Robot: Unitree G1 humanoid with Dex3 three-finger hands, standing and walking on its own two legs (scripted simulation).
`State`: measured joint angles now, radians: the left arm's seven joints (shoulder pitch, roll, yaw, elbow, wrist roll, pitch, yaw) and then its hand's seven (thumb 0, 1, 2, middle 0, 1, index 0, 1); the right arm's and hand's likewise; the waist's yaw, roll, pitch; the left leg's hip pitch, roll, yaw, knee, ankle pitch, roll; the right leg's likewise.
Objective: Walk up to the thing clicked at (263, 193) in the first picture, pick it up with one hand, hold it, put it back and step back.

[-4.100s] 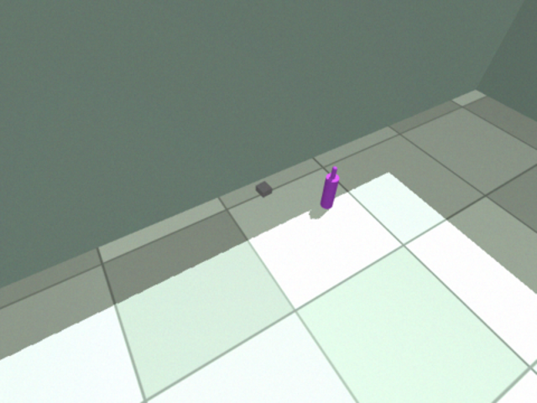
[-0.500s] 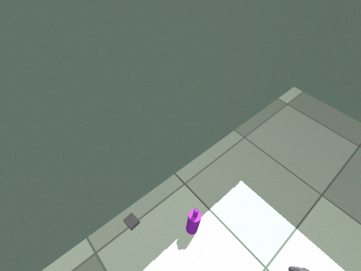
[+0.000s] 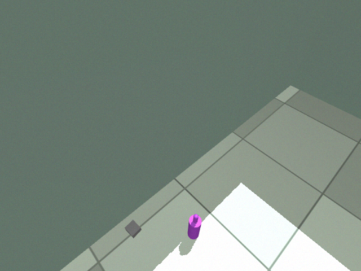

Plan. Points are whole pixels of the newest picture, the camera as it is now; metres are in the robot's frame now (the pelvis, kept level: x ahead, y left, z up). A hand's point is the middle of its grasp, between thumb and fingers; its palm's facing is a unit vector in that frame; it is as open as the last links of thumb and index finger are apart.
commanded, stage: walk up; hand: left
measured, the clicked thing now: (133, 228) +0.46 +0.27 -0.76
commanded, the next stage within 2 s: stand in 0.50 s
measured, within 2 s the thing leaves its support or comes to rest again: neither
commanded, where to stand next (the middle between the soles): +0.08 +0.01 m, yaw +1 degrees
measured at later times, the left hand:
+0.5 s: hand out of the picture +0.10 +0.25 -0.16, palm faces -0.01 -0.94 -0.34, open 7.4 cm
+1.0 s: hand out of the picture +0.10 +0.24 -0.16, palm faces -0.02 -0.94 -0.34, open 7.4 cm
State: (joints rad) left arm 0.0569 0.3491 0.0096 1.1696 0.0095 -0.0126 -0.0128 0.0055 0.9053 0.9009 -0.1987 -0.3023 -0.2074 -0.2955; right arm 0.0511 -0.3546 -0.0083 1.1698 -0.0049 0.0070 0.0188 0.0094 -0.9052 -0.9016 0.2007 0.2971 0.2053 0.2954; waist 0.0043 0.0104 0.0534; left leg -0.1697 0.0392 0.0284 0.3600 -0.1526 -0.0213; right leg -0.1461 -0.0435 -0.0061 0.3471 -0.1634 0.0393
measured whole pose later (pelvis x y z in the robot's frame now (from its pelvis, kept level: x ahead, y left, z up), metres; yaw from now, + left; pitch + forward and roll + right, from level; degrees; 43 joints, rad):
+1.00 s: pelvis +0.02 -0.01 +0.00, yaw +0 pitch -2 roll +0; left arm 0.10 0.35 0.01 1.14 0.01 0.00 -0.01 0.01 0.91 0.90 -0.20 -0.30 -0.21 -0.30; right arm 0.08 -0.35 -0.01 1.15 -0.01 0.00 0.01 0.01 -0.90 -0.90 0.20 0.30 0.21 0.30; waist 0.00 0.00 0.04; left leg -0.12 0.05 0.03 0.32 -0.17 -0.04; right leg -0.11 -0.03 -0.01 0.33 -0.19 0.03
